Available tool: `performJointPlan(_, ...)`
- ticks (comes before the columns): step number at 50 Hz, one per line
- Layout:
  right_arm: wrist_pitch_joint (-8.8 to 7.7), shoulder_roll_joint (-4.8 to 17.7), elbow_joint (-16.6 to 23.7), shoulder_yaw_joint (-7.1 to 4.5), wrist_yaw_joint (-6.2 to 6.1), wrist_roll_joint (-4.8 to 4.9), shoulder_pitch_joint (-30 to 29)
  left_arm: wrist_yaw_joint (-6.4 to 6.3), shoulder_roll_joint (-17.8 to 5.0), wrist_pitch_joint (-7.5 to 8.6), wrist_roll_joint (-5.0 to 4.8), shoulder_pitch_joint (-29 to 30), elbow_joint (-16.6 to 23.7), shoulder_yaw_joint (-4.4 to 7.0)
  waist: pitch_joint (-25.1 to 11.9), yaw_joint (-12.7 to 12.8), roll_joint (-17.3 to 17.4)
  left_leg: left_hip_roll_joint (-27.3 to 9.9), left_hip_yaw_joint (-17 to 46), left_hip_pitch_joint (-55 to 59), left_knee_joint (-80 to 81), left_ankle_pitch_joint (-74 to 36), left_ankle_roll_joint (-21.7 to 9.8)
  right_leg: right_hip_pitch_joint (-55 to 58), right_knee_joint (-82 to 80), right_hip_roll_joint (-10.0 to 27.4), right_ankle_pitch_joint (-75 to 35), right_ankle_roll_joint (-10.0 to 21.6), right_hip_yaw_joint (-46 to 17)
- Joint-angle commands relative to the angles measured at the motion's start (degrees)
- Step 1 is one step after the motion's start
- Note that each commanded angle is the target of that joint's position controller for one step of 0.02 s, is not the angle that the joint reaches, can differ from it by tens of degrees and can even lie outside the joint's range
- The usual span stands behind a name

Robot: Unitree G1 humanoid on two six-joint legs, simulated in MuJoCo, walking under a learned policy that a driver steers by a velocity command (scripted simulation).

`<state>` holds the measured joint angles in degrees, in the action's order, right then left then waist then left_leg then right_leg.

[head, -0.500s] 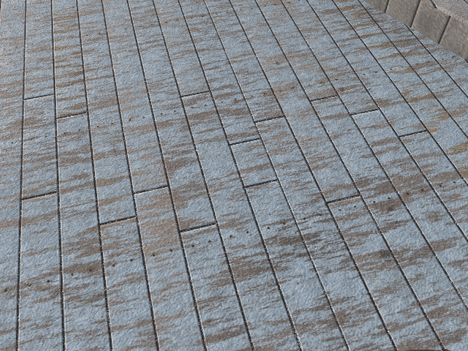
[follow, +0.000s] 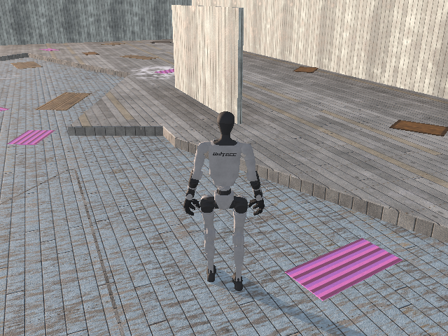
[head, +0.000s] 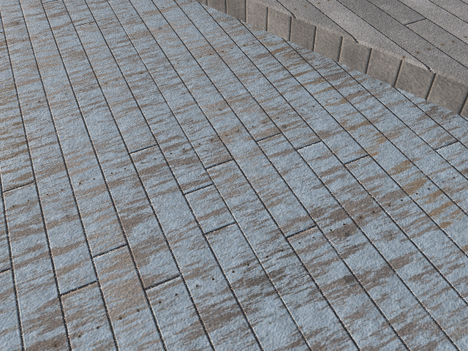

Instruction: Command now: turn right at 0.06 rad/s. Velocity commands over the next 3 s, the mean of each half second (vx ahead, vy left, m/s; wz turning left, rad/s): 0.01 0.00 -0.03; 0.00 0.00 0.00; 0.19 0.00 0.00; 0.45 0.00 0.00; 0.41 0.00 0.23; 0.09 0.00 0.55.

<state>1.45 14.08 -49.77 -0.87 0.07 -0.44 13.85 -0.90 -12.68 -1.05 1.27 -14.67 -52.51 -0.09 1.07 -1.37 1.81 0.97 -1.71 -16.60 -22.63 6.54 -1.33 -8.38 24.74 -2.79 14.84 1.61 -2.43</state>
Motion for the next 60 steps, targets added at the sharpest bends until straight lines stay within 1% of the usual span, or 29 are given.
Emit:
performJointPlan(1,-1.33,5.40,0.77,-1.13,0.25,-0.62,0.79,-0.65,-7.09,2.10,-0.50,3.24,1.52,0.89,2.51,-1.71,-8.54,-4.23,5.39,11.04,1.97,0.21,0.41,-13.13,-13.80,8.42,11.21,1.98,-9.95)
performJointPlan(2,-1.63,5.51,-0.18,-1.02,0.22,-0.56,1.63,-0.66,-7.12,2.15,-0.75,2.14,0.77,0.94,2.09,-1.54,-7.67,-4.82,5.99,10.44,2.49,0.66,0.18,-11.50,-13.15,7.89,9.67,1.99,-9.29)
performJointPlan(3,-1.79,5.63,-1.09,-0.97,0.16,-0.37,1.98,-0.64,-6.75,2.09,-0.85,0.97,0.13,0.88,2.53,-1.05,-6.15,-5.16,6.48,9.13,2.93,1.72,-0.01,-10.36,-12.67,7.64,8.68,2.24,-9.01)
performJointPlan(4,-1.85,5.20,-2.00,-0.82,0.10,-0.34,2.46,-0.65,-6.70,2.00,-0.71,0.64,-0.43,0.94,3.50,-0.93,-4.71,-5.33,6.64,7.44,3.30,2.11,-0.08,-8.79,-11.79,7.45,6.73,2.59,-8.44)
performJointPlan(5,-1.82,5.28,-2.60,-0.81,-0.04,-0.19,1.71,-0.71,-5.93,1.95,-0.78,-0.83,-1.18,0.80,3.65,-0.05,-2.59,-5.44,7.18,6.50,3.84,2.56,-0.11,-7.76,-11.15,7.19,5.17,2.79,-8.05)
performJointPlan(8,-1.92,4.19,-4.36,-0.49,-0.28,-0.21,1.75,-0.85,-5.99,2.02,-0.81,-2.20,-2.94,0.86,2.82,0.35,-1.67,-5.55,7.53,5.95,4.52,1.65,-0.14,-5.14,-9.77,6.98,1.39,3.04,-7.17)
performJointPlan(11,-1.98,3.91,-6.16,-0.37,-0.59,-0.17,2.22,-0.94,-5.53,2.21,-0.89,-2.56,-4.32,0.76,2.13,0.46,-1.01,-5.68,7.58,6.80,4.35,0.55,-0.31,-4.13,-9.34,6.94,-0.77,3.04,-6.63)
performJointPlan(20,-1.78,2.87,-10.38,-0.07,-1.32,-0.10,3.49,-1.38,-3.92,2.32,-0.93,-4.08,-8.07,0.15,1.45,0.35,-1.53,-6.06,7.39,8.44,2.95,-3.68,-1.10,-2.15,-8.32,6.95,-6.85,2.72,-5.39)
performJointPlan(30,-1.42,1.48,-13.35,0.13,-1.86,-0.03,3.85,-1.87,-2.44,2.25,-0.89,-6.33,-10.94,-0.46,2.08,0.40,-2.11,-6.03,6.96,9.00,1.74,-6.30,-1.33,-1.29,-7.61,7.14,-10.39,2.39,-4.82)
performJointPlan(41,-1.18,0.15,-15.38,0.24,-2.21,0.02,4.00,-2.17,-0.99,2.27,-0.81,-8.06,-12.53,-0.69,2.80,0.57,-2.17,-5.88,6.73,8.89,1.32,-6.34,-1.22,-0.83,-7.49,7.30,-11.40,2.31,-4.62)
performJointPlan(56,-1.05,-1.15,-16.98,0.42,-2.45,0.04,5.12,-2.32,0.49,2.37,-0.76,-9.99,-13.39,-0.76,3.61,0.64,-2.38,-5.82,6.55,8.47,1.10,-5.31,-0.95,-0.77,-7.77,7.39,-11.68,2.36,-4.58)
performJointPlan(57,-1.00,-1.51,-17.15,0.51,-2.42,-0.04,5.36,-2.28,0.68,2.37,-0.66,-10.75,-13.60,-0.79,2.62,0.89,-2.54,-5.20,6.18,8.68,1.12,-1.17,-1.00,-0.38,-8.75,7.06,-6.41,2.64,-4.71)
performJointPlan(58,-0.87,-1.33,-16.91,0.38,-2.33,-0.15,4.76,-2.23,0.07,2.28,-0.52,-11.37,-13.73,-0.46,3.45,1.25,-3.12,-3.96,5.32,7.46,-0.11,4.27,-1.14,-0.96,-9.74,6.69,1.25,3.36,-5.35)
performJointPlan(59,-0.75,-1.00,-16.30,0.13,-2.15,-0.30,3.97,-2.18,-1.38,2.06,-0.50,-12.14,-13.73,0.20,4.58,1.73,-4.84,-1.95,3.53,4.96,-3.29,10.99,-1.48,-1.54,-10.80,6.92,11.05,4.83,-7.10)
performJointPlan(60,-0.71,-0.95,-15.44,-0.10,-1.80,-0.69,2.67,-2.08,-2.82,1.81,-0.54,-13.10,-13.61,0.88,6.77,2.67,-7.64,0.16,1.30,-0.07,-7.65,17.01,-1.57,-1.64,-12.93,8.79,20.97,6.92,-11.06)
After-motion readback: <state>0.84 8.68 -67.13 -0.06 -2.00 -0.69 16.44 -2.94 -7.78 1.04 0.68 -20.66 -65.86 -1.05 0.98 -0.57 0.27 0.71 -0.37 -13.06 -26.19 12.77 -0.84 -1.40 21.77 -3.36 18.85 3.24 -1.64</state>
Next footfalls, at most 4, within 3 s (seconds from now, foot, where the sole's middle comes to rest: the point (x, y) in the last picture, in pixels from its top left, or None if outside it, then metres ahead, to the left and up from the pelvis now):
1.46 left None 0.23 0.12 -0.78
1.96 right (259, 335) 0.58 -0.03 -0.78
2.50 left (202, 260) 0.83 0.14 -0.78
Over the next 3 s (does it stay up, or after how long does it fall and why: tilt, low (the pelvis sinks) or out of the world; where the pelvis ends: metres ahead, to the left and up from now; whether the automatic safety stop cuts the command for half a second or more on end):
stays up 0.76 0.06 0.00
